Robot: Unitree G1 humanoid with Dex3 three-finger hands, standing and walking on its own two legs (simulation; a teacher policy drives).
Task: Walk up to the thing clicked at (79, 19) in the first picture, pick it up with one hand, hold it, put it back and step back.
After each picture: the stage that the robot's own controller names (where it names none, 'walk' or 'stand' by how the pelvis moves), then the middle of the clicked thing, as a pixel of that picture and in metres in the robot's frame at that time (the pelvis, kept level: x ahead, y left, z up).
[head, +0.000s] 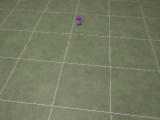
stand; (78, 21) +1.88 +0.08 -0.72
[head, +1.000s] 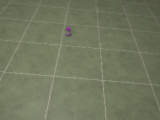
walk; (68, 31) +1.76 +0.14 -0.71
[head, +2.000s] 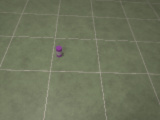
walk; (59, 51) +1.21 +0.21 -0.72
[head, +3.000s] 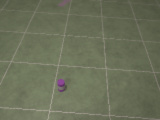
walk; (61, 85) +0.81 +0.18 -0.72
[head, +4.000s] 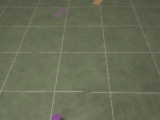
walk; out of the picture +0.49 +0.22 -0.70
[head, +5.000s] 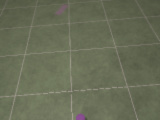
walk; out of the picture +0.45 +0.06 -0.70
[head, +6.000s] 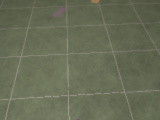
stand; out of the picture +0.42 +0.05 -0.70
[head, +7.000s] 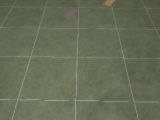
stand; out of the picture +0.37 +0.01 -0.71
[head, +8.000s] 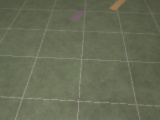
stand; out of the picture +0.39 +0.00 -0.72
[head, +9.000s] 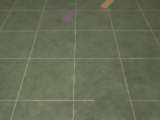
stand; out of the picture +0.40 +0.03 -0.72
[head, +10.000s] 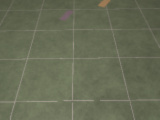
stand; out of the picture +0.39 +0.04 -0.72
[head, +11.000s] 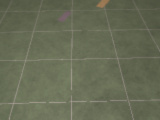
stand; out of the picture +0.38 +0.04 -0.72
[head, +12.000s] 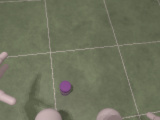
go down; (65, 88) +0.44 +0.06 -0.50
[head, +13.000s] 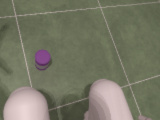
go down; (42, 60) +0.47 +0.10 -0.30
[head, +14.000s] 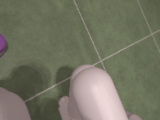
close in; out of the picture +0.46 +0.16 -0.25
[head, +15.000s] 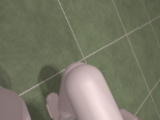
lift; out of the picture +0.47 +0.16 -0.26
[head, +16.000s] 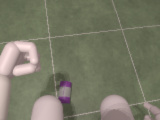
hold; (64, 92) +0.38 +0.08 -0.44
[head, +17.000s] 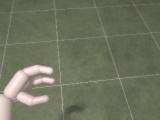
go down; out of the picture +0.31 +0.06 -0.67
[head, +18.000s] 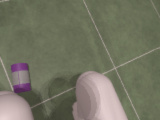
go down; (20, 78) +0.38 +0.12 -0.31
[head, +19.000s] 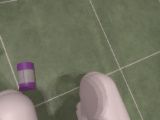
go down; (26, 76) +0.38 +0.12 -0.32
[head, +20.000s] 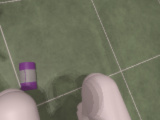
go down; (27, 76) +0.38 +0.12 -0.32
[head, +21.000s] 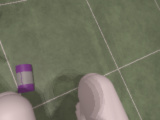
go down; (24, 78) +0.38 +0.12 -0.33
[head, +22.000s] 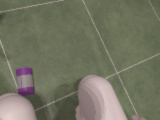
go down; (25, 81) +0.38 +0.12 -0.33
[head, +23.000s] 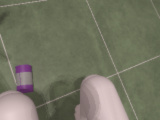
go down; (24, 79) +0.38 +0.13 -0.33
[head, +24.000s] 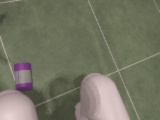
go down; (23, 77) +0.38 +0.13 -0.32
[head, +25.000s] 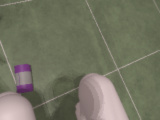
go down; (23, 78) +0.38 +0.13 -0.33
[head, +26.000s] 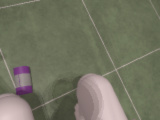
go down; (23, 80) +0.38 +0.13 -0.33
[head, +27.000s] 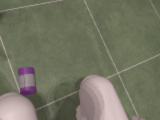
go down; (27, 81) +0.38 +0.12 -0.33
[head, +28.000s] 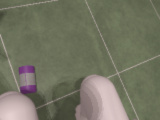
go down; (27, 79) +0.38 +0.11 -0.33
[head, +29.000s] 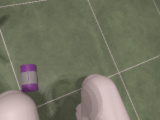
go down; (29, 78) +0.38 +0.11 -0.33
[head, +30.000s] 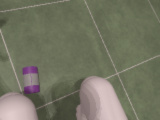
go down; (31, 80) +0.38 +0.10 -0.35
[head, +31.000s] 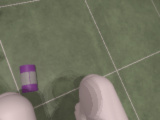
go down; (28, 78) +0.38 +0.11 -0.34
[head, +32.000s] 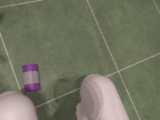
go down; (31, 78) +0.38 +0.10 -0.34
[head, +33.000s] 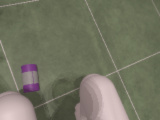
go down; (30, 78) +0.38 +0.10 -0.33
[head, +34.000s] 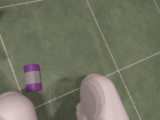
go down; (32, 78) +0.38 +0.10 -0.34
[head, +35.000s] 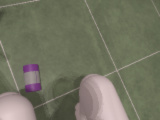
close in; (32, 78) +0.38 +0.09 -0.33
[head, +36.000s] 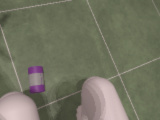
go down; (36, 79) +0.38 +0.08 -0.35
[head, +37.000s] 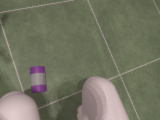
go down; (38, 79) +0.38 +0.08 -0.35
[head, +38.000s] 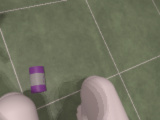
go down; (37, 79) +0.38 +0.08 -0.34
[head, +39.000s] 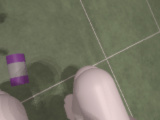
go down; (17, 69) +0.38 +0.09 -0.29
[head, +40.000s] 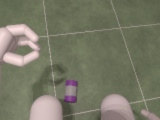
hold; (70, 91) +0.38 +0.04 -0.43
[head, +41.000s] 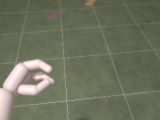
hold; out of the picture +0.30 +0.01 -0.70
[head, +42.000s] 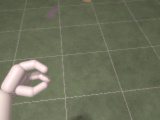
crouch; out of the picture +0.30 +0.02 -0.71
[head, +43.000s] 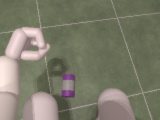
crouch; (68, 85) +0.39 +0.03 -0.40
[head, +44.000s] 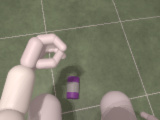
lower; (72, 87) +0.39 +0.03 -0.41
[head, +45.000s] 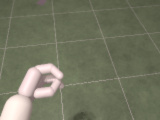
crouch; out of the picture +0.33 +0.01 -0.65
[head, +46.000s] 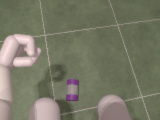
crouch; (72, 90) +0.38 +0.02 -0.45
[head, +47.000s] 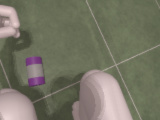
lower; (35, 71) +0.40 +0.07 -0.29
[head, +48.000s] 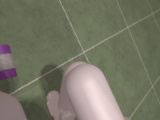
lower; (3, 62) +0.40 +0.08 -0.29
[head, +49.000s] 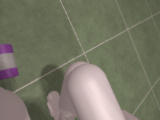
lower; (5, 62) +0.40 +0.08 -0.28
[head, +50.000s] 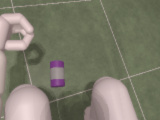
hold; (57, 74) +0.40 +0.04 -0.32
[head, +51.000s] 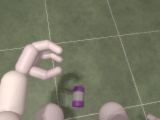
crouch; (78, 96) +0.37 +0.00 -0.49
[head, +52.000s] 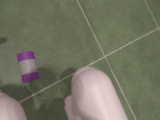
stand; (28, 67) +0.40 +0.05 -0.29
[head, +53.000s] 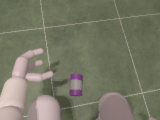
stand; (76, 85) +0.38 +0.00 -0.44
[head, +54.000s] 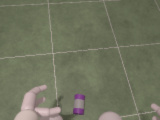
withdraw; (79, 104) +0.37 -0.02 -0.54
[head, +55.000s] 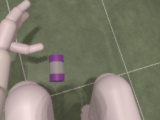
stand; (56, 68) +0.41 +0.04 -0.30
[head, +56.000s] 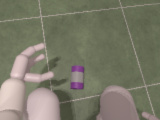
lower; (77, 77) +0.40 -0.01 -0.38
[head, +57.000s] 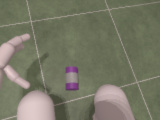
stand; (71, 78) +0.42 +0.00 -0.38
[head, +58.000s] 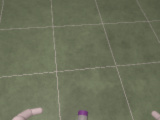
stand; out of the picture +0.35 -0.04 -0.62
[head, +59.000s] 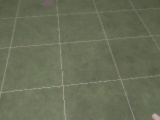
hold; out of the picture +0.34 -0.04 -0.65
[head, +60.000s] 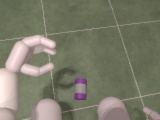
lower; (80, 89) +0.39 -0.02 -0.46
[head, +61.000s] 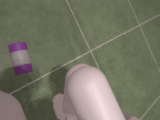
lower; (20, 58) +0.42 +0.05 -0.29
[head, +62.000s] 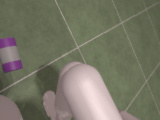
lower; (9, 55) +0.43 +0.04 -0.29
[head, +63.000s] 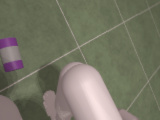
lower; (10, 54) +0.43 +0.04 -0.30
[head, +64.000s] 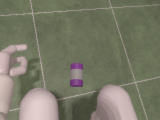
stand; (76, 75) +0.42 -0.02 -0.37
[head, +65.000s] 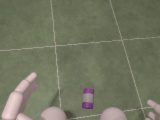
stand; (88, 98) +0.38 -0.06 -0.51
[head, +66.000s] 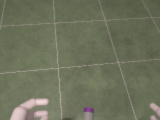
crouch; (88, 117) +0.36 -0.06 -0.60
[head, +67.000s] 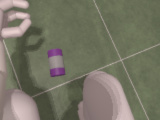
lower; (56, 62) +0.43 -0.01 -0.30
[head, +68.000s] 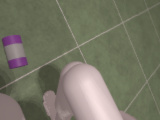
lower; (15, 52) +0.44 +0.03 -0.30
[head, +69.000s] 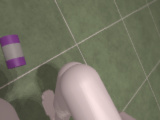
lower; (13, 51) +0.44 +0.02 -0.30
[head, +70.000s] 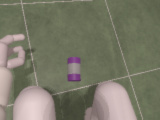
stand; (74, 69) +0.43 -0.03 -0.36
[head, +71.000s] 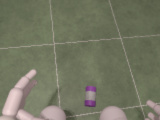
stand; (90, 96) +0.39 -0.08 -0.50
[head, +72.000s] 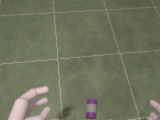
stand; (91, 108) +0.37 -0.08 -0.57
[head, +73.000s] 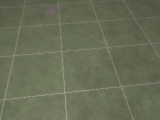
stand; out of the picture +0.33 -0.09 -0.68
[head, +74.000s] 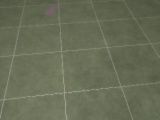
stand; out of the picture +0.33 -0.09 -0.68
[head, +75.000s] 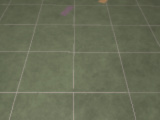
stand; out of the picture +0.34 -0.11 -0.73
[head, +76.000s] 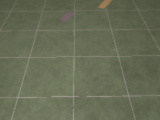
stand; out of the picture +0.33 -0.09 -0.75
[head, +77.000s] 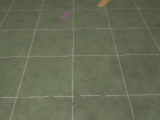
walk; out of the picture +0.33 -0.08 -0.75
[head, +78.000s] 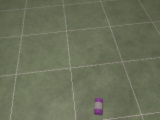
walk; (98, 106) +0.50 -0.09 -0.72
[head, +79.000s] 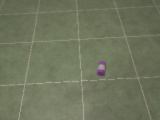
walk; (101, 68) +0.85 -0.12 -0.72
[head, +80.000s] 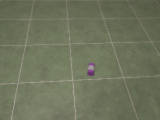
stand; (91, 69) +0.99 -0.11 -0.74
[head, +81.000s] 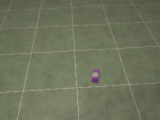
stand; (95, 76) +0.95 -0.09 -0.75
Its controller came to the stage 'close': yes
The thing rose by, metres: 0.01
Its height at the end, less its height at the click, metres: -0.02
